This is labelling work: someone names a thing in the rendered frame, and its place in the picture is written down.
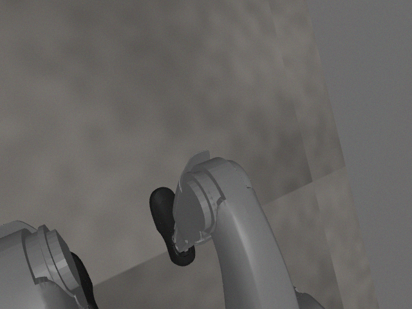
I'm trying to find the right robot hand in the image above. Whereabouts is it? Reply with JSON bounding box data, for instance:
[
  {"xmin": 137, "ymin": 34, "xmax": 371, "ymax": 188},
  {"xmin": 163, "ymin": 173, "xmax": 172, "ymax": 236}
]
[{"xmin": 294, "ymin": 287, "xmax": 325, "ymax": 309}]

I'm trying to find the left robot foot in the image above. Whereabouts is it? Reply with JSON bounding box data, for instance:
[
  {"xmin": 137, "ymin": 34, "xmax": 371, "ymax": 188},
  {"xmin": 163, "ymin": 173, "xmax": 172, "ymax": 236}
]
[{"xmin": 71, "ymin": 252, "xmax": 98, "ymax": 309}]

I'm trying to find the right robot foot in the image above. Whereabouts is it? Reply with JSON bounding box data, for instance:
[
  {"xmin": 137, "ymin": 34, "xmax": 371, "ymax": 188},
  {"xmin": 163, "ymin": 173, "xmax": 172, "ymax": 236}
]
[{"xmin": 149, "ymin": 187, "xmax": 195, "ymax": 267}]

